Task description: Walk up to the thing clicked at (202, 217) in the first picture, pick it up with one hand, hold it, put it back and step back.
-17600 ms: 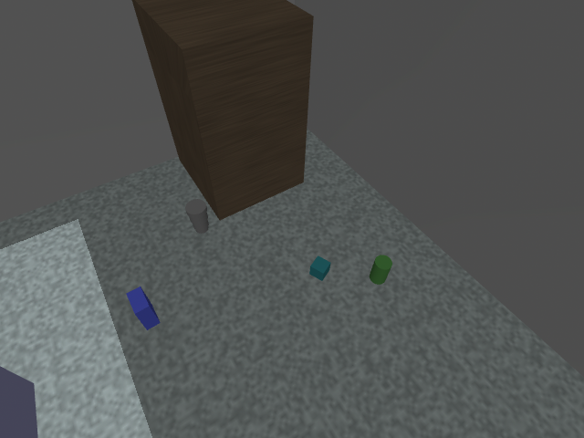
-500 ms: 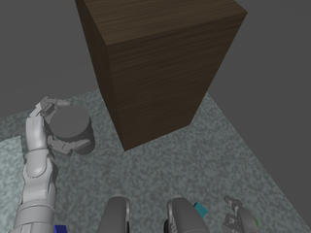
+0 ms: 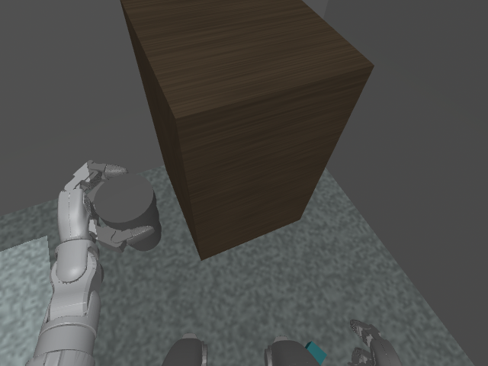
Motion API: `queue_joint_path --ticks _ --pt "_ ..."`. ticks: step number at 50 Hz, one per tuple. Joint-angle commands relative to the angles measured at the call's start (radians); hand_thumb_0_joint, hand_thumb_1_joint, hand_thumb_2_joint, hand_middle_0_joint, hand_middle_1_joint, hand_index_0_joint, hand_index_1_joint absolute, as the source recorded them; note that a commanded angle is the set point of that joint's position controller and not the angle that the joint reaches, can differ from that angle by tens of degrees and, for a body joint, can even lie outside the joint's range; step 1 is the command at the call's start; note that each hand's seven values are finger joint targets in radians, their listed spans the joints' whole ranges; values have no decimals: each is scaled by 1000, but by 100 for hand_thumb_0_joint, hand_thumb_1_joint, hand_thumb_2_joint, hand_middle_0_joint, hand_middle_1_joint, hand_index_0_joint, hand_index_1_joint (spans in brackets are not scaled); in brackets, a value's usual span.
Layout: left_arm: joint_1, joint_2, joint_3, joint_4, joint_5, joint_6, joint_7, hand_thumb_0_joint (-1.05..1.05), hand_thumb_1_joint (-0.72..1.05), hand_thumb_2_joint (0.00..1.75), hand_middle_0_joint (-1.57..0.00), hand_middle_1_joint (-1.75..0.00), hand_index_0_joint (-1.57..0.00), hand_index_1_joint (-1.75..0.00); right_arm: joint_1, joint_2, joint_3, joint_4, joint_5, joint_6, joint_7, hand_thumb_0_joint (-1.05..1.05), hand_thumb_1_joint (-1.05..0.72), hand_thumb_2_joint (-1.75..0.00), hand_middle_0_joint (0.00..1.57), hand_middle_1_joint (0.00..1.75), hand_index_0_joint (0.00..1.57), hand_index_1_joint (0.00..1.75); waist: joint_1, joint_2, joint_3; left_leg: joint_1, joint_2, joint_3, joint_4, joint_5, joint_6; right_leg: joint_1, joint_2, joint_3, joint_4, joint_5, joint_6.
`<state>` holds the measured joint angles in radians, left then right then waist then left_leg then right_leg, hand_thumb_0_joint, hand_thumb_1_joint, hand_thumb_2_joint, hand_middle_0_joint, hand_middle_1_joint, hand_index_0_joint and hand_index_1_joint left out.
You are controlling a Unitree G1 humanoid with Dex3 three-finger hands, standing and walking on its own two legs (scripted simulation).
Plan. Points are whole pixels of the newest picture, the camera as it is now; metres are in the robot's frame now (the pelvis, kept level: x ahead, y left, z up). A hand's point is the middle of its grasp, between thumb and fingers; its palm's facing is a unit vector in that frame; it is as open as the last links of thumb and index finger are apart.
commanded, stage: hold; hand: left
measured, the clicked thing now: (136, 219) +0.35 +0.17 +0.00
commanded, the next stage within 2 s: crouch in 0.72 s
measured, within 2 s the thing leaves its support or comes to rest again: neither
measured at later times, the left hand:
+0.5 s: hand (122, 196) +0.36 +0.18 +0.06, palm faces +0.21 -0.98 -0.03, open 11.5 cm
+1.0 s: hand (124, 204) +0.35 +0.18 +0.06, palm faces +0.23 -0.97 -0.02, open 11.5 cm
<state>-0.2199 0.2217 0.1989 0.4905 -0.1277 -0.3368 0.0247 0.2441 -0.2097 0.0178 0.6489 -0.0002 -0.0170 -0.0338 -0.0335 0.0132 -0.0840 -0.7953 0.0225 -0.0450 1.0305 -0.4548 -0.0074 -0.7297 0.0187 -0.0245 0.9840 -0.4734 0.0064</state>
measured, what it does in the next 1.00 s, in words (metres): stands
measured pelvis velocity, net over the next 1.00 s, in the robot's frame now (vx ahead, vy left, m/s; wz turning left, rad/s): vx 0.00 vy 0.00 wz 0.00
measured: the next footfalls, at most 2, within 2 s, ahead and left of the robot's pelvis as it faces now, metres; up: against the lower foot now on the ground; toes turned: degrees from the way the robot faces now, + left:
none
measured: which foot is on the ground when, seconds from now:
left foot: down 0.00-1.00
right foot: down 0.00-1.00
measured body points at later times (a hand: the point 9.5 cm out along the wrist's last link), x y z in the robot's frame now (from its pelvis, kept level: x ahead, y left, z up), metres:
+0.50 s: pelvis +0.01 +0.00 +0.02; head +0.06 +0.01 +0.47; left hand +0.34 +0.23 +0.07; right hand +0.13 -0.24 -0.09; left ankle +0.03 +0.12 -0.67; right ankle +0.01 -0.13 -0.67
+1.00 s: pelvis +0.00 +0.00 +0.02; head +0.05 +0.01 +0.47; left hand +0.33 +0.23 +0.06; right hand +0.14 -0.24 -0.09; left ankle +0.03 +0.12 -0.67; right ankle +0.01 -0.13 -0.67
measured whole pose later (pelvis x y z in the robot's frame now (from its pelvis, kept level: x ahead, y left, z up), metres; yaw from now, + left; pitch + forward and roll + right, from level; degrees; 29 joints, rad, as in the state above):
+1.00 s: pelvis +0.00 +0.00 +0.02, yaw +0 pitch +8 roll -1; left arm -0.18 0.16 0.16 0.50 -0.12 -0.36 0.08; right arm 0.22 -0.21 0.01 0.66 -0.01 -0.02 -0.02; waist -0.02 0.01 -0.04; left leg -0.63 0.02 -0.03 0.89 -0.40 -0.01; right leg -0.57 0.01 -0.01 0.86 -0.42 0.01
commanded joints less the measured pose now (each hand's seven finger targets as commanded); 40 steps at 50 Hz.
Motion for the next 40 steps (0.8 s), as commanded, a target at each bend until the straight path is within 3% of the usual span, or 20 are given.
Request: queue_joint_path --ticks 1,3,7,9,10,11,13,14,15,16,21,22,25,27,32,34,37,40 --pt "-318 152 44 -284 -29 -85 6 0 -11 122 -123 -143 -125 -143 21 -137 -52 -100 -1 -31 -13 0 -92 -90 20 30 20 30 -5 30 -350 282 -11 12 -158 287 18 180 2 0 -158 342 -12" --pt "-269 118 30 -217 -25 -74 11 0 -12 122 -122 -143 -124 -143 19 -137 -53 -102 -2 -27 -12 0 -92 -90 20 30 20 30 -5 19 -328 282 -11 12 -168 295 17 180 5 -3 -167 342 -13" --pt "-339 168 39 -314 -13 -86 18 0 -10 122 -123 -142 -124 -142 21 -142 -58 -98 -2 -21 -10 0 -92 -90 20 30 20 30 3 63 -345 340 -11 15 -188 320 13 199 4 0 -181 356 -16" --pt "-258 91 7 -224 -24 -70 11 0 -11 122 -123 -143 -125 -144 14 -136 -55 -103 -4 -21 -9 0 -92 -90 20 30 20 30 -8 5 -305 318 -10 14 -192 323 17 204 8 -3 -191 369 -12" --pt "-292 108 13 -275 -26 -75 15 0 -11 122 -122 -142 -124 -143 13 -140 -58 -102 -2 -23 -9 0 -92 -90 20 30 20 30 -6 13 -315 324 -10 14 -196 328 17 213 8 -3 -192 373 -12" --pt "-321 152 49 -300 -20 -78 25 0 -10 122 -122 -142 -124 -143 13 -144 -61 -99 -1 -22 -9 0 -92 -90 20 30 20 30 5 35 -314 332 -13 18 -202 324 15 219 5 1 -198 370 -12" --pt "-304 125 18 -296 -15 -73 25 0 -8 124 -124 -144 -126 -144 6 -141 -58 -110 -2 -19 -8 0 -92 -90 20 30 20 30 2 28 -314 339 -14 19 -214 309 14 235 5 2 -209 357 -12" --pt "-311 143 39 -311 -14 -75 30 0 -8 123 -124 -143 -125 -144 6 -139 -59 -106 -3 -18 -8 0 -92 -90 20 30 20 30 9 35 -319 337 -15 21 -216 304 14 241 4 4 -214 357 -10" --pt "-285 111 9 -280 -12 -69 29 0 -10 124 -124 -144 -126 -145 13 -137 -57 -101 -4 -18 -9 0 -92 -90 20 30 20 30 -5 17 -321 350 -13 20 -218 322 15 246 5 2 -215 371 -10" --pt "-276 95 14 -259 -20 -67 28 0 -10 125 -125 -144 -126 -145 -4 -137 -56 -109 -2 -20 -7 0 -92 -90 20 30 20 30 -2 16 -283 331 -14 18 -226 308 12 237 8 -2 -214 357 -11" --pt "-318 128 19 -338 -12 -78 35 0 -10 126 -125 -145 -127 -146 2 -139 -58 -110 -4 -19 -7 0 -93 -91 20 30 20 30 1 39 -329 370 -16 26 -229 343 15 271 5 7 -226 395 -8" --pt "-257 84 3 -238 -14 -67 29 0 -10 125 -125 -146 -127 -147 0 -137 -55 -111 -5 -19 -6 0 -93 -91 20 30 20 30 -4 -3 -299 352 -16 23 -229 344 17 275 6 3 -229 396 -6" --pt "-312 121 17 -318 -12 -78 36 0 -10 125 -125 -145 -127 -146 0 -142 -61 -108 -2 -21 -5 0 -93 -91 20 30 20 30 4 36 -317 392 -13 24 -238 360 15 272 6 4 -235 403 -9" --pt "-284 87 -6 -284 -9 -75 35 0 -10 126 -126 -146 -127 -147 -10 -140 -58 -111 -5 -23 -2 0 -92 -91 20 30 20 30 -3 27 -281 383 -12 17 -252 331 10 257 10 -3 -234 365 -13" --pt "-314 121 17 -356 -11 -85 44 0 -12 124 -125 -144 -126 -145 -26 -133 -56 -114 -2 -25 -4 0 -93 -91 20 30 20 30 10 38 -276 372 -20 29 -268 284 10 284 3 7 -255 343 -8" --pt "-212 60 -17 -251 -12 -69 37 0 -12 123 -125 -143 -126 -145 -31 -135 -57 -116 -2 -26 -1 0 -93 -91 20 30 20 30 0 4 -249 371 -16 24 -271 288 11 273 9 2 -256 339 -8" --pt "-287 84 -21 -334 -11 -82 39 0 -13 123 -123 -143 -124 -144 -33 -143 -61 -120 -1 -30 -1 0 -93 -91 20 30 20 30 -1 32 -285 413 -11 18 -275 306 8 269 9 -3 -253 342 -13" --pt "-228 64 -24 -295 -14 -73 39 0 -14 121 -124 -143 -125 -144 -40 -134 -56 -118 0 -34 1 0 -93 -91 20 30 20 30 5 -1 -242 376 -14 21 -276 291 10 280 7 -1 -260 338 -9"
